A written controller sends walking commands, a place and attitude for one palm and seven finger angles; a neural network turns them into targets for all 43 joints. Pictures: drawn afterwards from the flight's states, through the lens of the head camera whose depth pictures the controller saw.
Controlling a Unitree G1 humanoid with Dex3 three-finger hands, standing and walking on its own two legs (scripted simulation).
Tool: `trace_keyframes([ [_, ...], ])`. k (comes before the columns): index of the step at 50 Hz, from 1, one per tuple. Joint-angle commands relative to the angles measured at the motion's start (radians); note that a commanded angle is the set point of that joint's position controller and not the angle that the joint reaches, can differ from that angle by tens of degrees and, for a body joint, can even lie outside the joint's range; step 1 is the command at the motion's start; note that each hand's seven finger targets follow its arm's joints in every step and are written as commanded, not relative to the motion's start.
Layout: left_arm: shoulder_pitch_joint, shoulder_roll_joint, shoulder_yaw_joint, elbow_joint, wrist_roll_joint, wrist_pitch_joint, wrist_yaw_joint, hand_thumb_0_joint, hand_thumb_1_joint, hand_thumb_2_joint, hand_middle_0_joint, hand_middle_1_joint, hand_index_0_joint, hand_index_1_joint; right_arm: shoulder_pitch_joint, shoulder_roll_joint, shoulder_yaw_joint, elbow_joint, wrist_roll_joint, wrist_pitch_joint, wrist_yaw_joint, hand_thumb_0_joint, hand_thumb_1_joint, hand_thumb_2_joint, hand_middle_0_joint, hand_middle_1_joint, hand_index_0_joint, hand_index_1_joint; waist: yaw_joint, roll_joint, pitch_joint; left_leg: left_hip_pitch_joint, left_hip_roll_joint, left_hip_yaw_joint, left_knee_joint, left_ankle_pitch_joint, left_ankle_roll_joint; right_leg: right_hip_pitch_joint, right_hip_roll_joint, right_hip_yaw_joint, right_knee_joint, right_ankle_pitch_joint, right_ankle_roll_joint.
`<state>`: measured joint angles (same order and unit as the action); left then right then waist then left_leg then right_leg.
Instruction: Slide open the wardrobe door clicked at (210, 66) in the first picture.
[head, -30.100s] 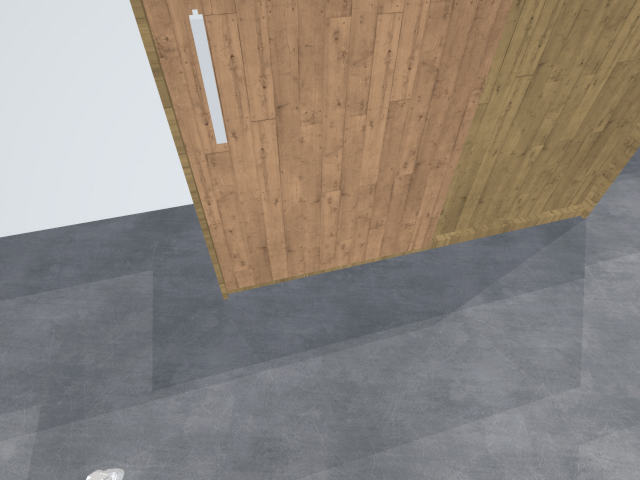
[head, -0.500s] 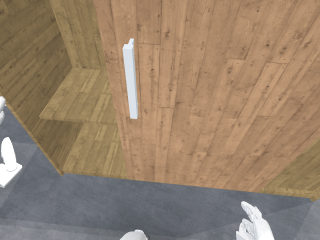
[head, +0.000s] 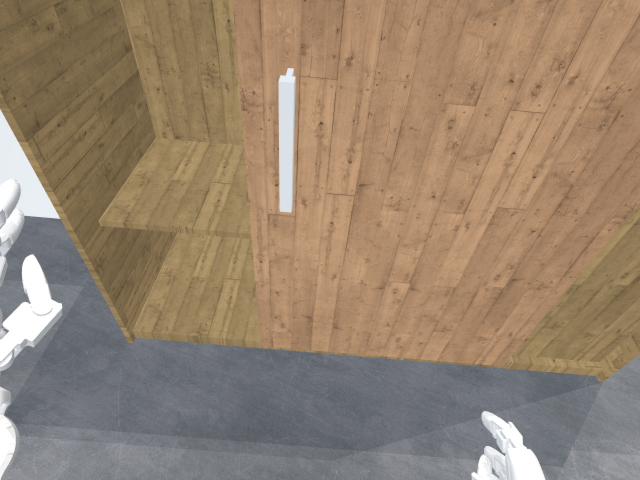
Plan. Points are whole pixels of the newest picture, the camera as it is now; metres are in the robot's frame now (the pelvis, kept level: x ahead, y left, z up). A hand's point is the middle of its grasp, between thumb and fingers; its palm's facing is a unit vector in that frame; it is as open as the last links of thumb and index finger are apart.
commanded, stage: stop stepping back and stand still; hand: left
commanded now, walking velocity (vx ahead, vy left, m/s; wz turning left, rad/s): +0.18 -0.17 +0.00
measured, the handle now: (288, 145) +0.65 +0.13 +0.09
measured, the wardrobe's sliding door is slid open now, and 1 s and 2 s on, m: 0.44 0.44 0.44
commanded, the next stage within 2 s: let the arm hang, fingers relaxed in 0.54 s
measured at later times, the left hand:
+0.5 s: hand (32, 358) +0.16 +0.26 +0.18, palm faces +0.43 -0.83 -0.36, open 7.4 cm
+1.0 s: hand out of the picture -0.02 +0.18 -0.17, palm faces +0.11 -0.98 -0.18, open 6.8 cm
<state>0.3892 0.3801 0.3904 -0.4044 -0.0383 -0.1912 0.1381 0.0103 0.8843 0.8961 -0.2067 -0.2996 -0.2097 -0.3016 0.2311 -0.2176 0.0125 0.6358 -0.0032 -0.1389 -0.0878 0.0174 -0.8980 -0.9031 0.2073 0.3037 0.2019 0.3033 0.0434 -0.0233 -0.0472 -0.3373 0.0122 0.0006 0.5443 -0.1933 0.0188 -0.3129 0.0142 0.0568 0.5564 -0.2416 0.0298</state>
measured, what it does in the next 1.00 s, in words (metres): steps on the spot: right foot, then left foot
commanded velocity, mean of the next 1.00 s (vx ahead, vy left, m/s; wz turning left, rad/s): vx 0.09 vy -0.03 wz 0.00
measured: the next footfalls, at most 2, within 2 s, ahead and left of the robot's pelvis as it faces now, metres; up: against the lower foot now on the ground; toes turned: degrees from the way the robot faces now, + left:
right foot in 0.20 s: +0.00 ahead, -0.08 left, +0.00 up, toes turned -4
left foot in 0.86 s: -0.01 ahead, +0.16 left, +0.00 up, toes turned +8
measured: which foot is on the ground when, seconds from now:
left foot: down 0.00-0.58, up 0.60-0.84, down 0.86-1.00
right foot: down 0.00-0.00, up 0.02-0.18, down 0.20-1.00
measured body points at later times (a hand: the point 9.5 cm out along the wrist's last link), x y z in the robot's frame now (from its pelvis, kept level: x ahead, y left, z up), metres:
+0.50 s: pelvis -0.07 +0.01 -0.01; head -0.10 +0.02 +0.44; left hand +0.13 +0.31 +0.20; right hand +0.06 -0.25 -0.08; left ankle +0.02 +0.14 -0.73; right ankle -0.06 -0.08 -0.70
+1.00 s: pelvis -0.07 +0.00 +0.00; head -0.05 +0.01 +0.45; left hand -0.03 +0.23 -0.15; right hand -0.02 -0.25 -0.14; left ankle -0.05 +0.15 -0.73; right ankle -0.04 -0.08 -0.73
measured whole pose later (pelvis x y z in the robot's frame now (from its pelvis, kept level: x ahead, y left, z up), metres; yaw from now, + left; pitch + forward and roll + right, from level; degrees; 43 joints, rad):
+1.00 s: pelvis -0.07 +0.00 +0.00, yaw +4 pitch -1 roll +0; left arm 0.25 0.18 0.05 0.91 0.01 0.03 0.02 -0.06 1.02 0.89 -0.21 -0.30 -0.21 -0.30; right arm 0.26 -0.19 -0.01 0.96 -0.04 0.04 -0.02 0.01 -0.91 -0.90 0.20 0.30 0.20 0.30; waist -0.02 -0.03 0.05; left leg -0.30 0.09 0.03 0.56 -0.25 -0.04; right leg -0.28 0.01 -0.15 0.55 -0.26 -0.07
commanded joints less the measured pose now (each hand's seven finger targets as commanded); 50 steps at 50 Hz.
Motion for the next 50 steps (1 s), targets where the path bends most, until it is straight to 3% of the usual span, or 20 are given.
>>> trace_keyframes([
  [1,0.054,0.197,0.129,-0.276,-0.012,-0.069,0.017,0.000,0.900,0.900,-0.200,-0.300,-0.200,-0.300,-0.080,-0.133,-0.059,-0.176,0.013,-0.076,-0.007,0.000,-0.900,-0.900,0.200,0.300,0.200,0.300,-0.044,0.300,-0.107,0.049,0.270,-0.383,-0.465,-0.520,0.101,0.001,0.046,-0.018,0.233,-0.225,-0.006],
  [3,0.063,0.193,0.130,-0.350,0.005,-0.060,0.022,0.000,0.900,0.900,-0.200,-0.300,-0.200,-0.300,-0.105,-0.119,-0.054,-0.178,0.003,-0.075,0.012,0.000,-0.900,-0.900,0.200,0.300,0.200,0.300,-0.043,0.245,-0.002,-0.080,0.262,-0.347,-0.480,-0.535,0.123,0.030,0.023,-0.023,0.263,-0.173,-0.019],
  [8,0.150,0.224,0.159,-0.306,0.014,-0.054,0.027,0.000,0.900,0.900,-0.200,-0.300,-0.200,-0.300,-0.096,-0.130,-0.061,-0.167,-0.016,-0.045,0.016,0.000,-0.900,-0.900,0.200,0.300,0.200,0.300,-0.034,0.207,-0.028,-0.143,0.097,-0.071,-0.257,-0.463,0.012,0.275,0.042,-0.121,-0.159,-0.206,-0.087],
  [11,0.020,0.255,0.176,-0.293,-0.005,-0.061,0.029,0.000,0.900,0.900,-0.200,-0.300,-0.200,-0.300,-0.066,-0.119,-0.068,-0.147,-0.017,-0.028,0.014,0.000,-0.900,-0.900,0.200,0.300,0.200,0.300,-0.038,-0.164,-0.009,-0.231,0.002,0.032,0.385,-0.195,-0.014,0.135,-0.324,0.414,-0.387,-0.410,-0.285],
  [12,-0.018,0.238,0.165,-0.261,-0.003,-0.065,0.032,0.000,0.900,0.900,-0.200,-0.300,-0.200,-0.300,-0.050,-0.126,-0.074,-0.131,-0.009,-0.042,0.013,0.000,-0.900,-0.900,0.200,0.300,0.200,0.300,-0.044,-0.171,-0.006,-0.269,0.015,-0.010,0.468,-0.200,-0.014,0.145,-0.325,0.425,-0.363,-0.341,-0.300],
  [18,-0.098,0.181,0.076,-0.197,0.007,-0.064,0.030,0.000,0.900,0.900,-0.200,-0.300,-0.200,-0.300,-0.070,-0.125,-0.056,-0.109,-0.008,-0.053,-0.014,0.000,-0.900,-0.900,0.200,0.300,0.200,0.300,-0.067,0.040,0.092,0.152,0.020,0.049,0.011,-0.245,0.023,-0.207,-0.153,0.102,-0.142,-0.485,-0.165],
  [20,-0.113,0.192,0.094,-0.291,0.001,-0.083,0.035,0.000,0.900,0.900,-0.200,-0.300,-0.200,-0.300,-0.071,-0.161,-0.059,-0.138,-0.003,-0.072,-0.019,0.000,-0.900,-0.900,0.200,0.300,0.200,0.300,-0.070,0.357,0.106,0.204,0.258,-0.430,-0.309,-0.456,0.136,-0.328,0.024,-0.066,0.247,-0.342,-0.058],
  [21,-0.101,0.230,0.136,-0.317,0.008,-0.091,0.037,0.000,0.900,0.900,-0.200,-0.300,-0.200,-0.300,-0.081,-0.136,-0.056,-0.133,-0.010,-0.080,-0.010,0.000,-0.900,-0.900,0.200,0.300,0.200,0.300,-0.049,0.324,0.068,0.117,0.331,-0.553,-0.421,-0.555,0.185,-0.262,0.049,-0.077,0.449,-0.313,-0.042],
  [27,0.159,0.221,0.174,-0.282,0.010,-0.067,0.025,0.000,0.900,0.900,-0.200,-0.300,-0.200,-0.300,-0.092,-0.118,-0.056,-0.135,-0.010,-0.065,0.028,0.000,-0.900,-0.900,0.200,0.300,0.200,0.300,-0.026,0.212,0.028,-0.298,0.164,-0.113,-0.249,-0.534,0.064,0.301,0.032,-0.142,0.021,-0.218,-0.064],
  [28,0.155,0.234,0.180,-0.276,0.016,-0.066,0.024,0.000,0.900,0.900,-0.200,-0.300,-0.200,-0.300,-0.092,-0.114,-0.063,-0.145,-0.014,-0.055,0.027,0.000,-0.900,-0.900,0.200,0.300,0.200,0.300,-0.019,0.065,0.046,-0.341,0.080,-0.027,-0.030,-0.469,0.029,0.297,-0.023,-0.026,-0.138,-0.271,-0.099],
  [29,0.138,0.257,0.199,-0.267,0.013,-0.064,0.022,0.000,0.900,0.900,-0.200,-0.300,-0.200,-0.300,-0.092,-0.099,-0.070,-0.151,-0.015,-0.044,0.030,0.000,-0.900,-0.900,0.200,0.300,0.200,0.300,-0.023,-0.178,0.062,-0.348,-0.013,0.053,0.320,-0.327,-0.003,0.171,-0.222,0.349,-0.329,-0.441,-0.195],
  [30,0.081,0.258,0.206,-0.273,0.002,-0.066,0.027,0.000,0.900,0.900,-0.200,-0.300,-0.200,-0.300,-0.084,-0.109,-0.062,-0.147,-0.016,-0.054,0.033,0.000,-0.900,-0.900,0.200,0.300,0.200,0.300,-0.027,-0.181,0.064,-0.336,-0.013,0.012,0.503,-0.270,-0.016,0.096,-0.360,0.525,-0.411,-0.354,-0.252],
  [31,0.000,0.251,0.190,-0.296,-0.003,-0.080,0.027,0.000,0.900,0.900,-0.200,-0.300,-0.200,-0.300,-0.067,-0.088,-0.051,-0.118,-0.016,-0.066,0.038,0.000,-0.900,-0.900,0.200,0.300,0.200,0.300,-0.046,-0.095,0.028,-0.288,0.012,-0.025,0.540,-0.230,-0.020,0.083,-0.343,0.491,-0.379,-0.297,-0.260],
  [32,-0.045,0.018,-0.206,0.475,0.089,0.101,-0.086,0.000,0.900,0.900,-0.200,-0.300,-0.200,-0.300,-0.108,-0.235,-0.112,0.056,-0.021,-0.048,0.117,0.000,-0.900,-0.900,0.200,0.300,0.200,0.300,-0.100,0.048,0.099,-0.374,0.130,0.001,0.569,-0.318,-0.013,0.026,-0.434,0.127,-0.153,0.267,-0.231],
  [33,-0.013,-0.005,-0.218,0.505,0.090,0.170,-0.117,0.000,0.900,0.900,-0.200,-0.300,-0.200,-0.300,-0.018,-0.134,-0.104,0.054,-0.005,0.041,0.103,0.000,-0.900,-0.900,0.200,0.300,0.200,0.300,-0.100,0.026,0.008,-0.188,0.083,-0.015,0.550,-0.331,-0.033,-0.059,-0.321,0.125,-0.102,0.279,-0.235],
  [36,-0.091,-0.055,-0.281,0.632,0.072,0.203,-0.119,0.000,0.900,0.900,-0.200,-0.300,-0.200,-0.300,0.023,-0.090,-0.061,0.019,-0.019,0.128,0.095,0.000,-0.900,-0.900,0.200,0.300,0.200,0.300,-0.084,-0.252,0.061,-0.137,0.037,0.078,0.374,-0.295,-0.022,-0.039,-0.260,-0.015,-0.106,0.285,-0.208],
  [39,-0.130,-0.020,-0.303,0.835,0.073,0.202,-0.120,0.000,0.900,0.900,-0.200,-0.300,-0.200,-0.300,0.033,-0.096,-0.067,0.057,-0.041,0.160,0.090,0.000,-0.900,-0.900,0.200,0.300,0.200,0.300,-0.084,-0.256,0.093,0.023,-0.002,0.089,0.144,-0.183,-0.012,-0.067,-0.238,0.002,-0.130,0.198,-0.167],
  [43,-0.155,-0.046,-0.334,1.047,0.068,0.202,-0.128,0.000,0.900,0.900,-0.200,-0.300,-0.200,-0.300,-0.023,-0.148,-0.054,0.139,-0.049,0.152,0.074,0.000,-0.900,-0.900,0.200,0.300,0.200,0.300,-0.046,-0.013,0.057,0.062,0.133,-0.073,-0.060,0.008,0.043,-0.021,-0.114,-0.016,-0.140,-0.080,-0.043],
  [46,-0.181,-0.022,-0.335,1.205,0.061,0.196,-0.124,0.000,0.900,0.900,-0.200,-0.300,-0.200,-0.300,0.014,-0.080,-0.039,0.237,-0.037,0.159,0.069,0.000,-0.900,-0.900,0.200,0.300,0.200,0.300,-0.072,0.080,0.056,0.097,0.061,0.022,-0.021,-0.095,-0.003,-0.029,-0.169,0.057,-0.265,-0.211,-0.083],
  [50,-0.135,-0.069,-0.327,1.310,0.058,0.188,-0.119,0.000,0.900,0.900,-0.200,-0.300,-0.200,-0.300,0.046,-0.063,-0.044,0.297,-0.038,0.155,0.056,0.000,-0.900,-0.900,0.200,0.300,0.200,0.300,-0.053,0.168,0.025,0.083,0.097,-0.006,-0.094,-0.067,0.006,0.073,-0.133,0.004,-0.251,-0.048,-0.078],
])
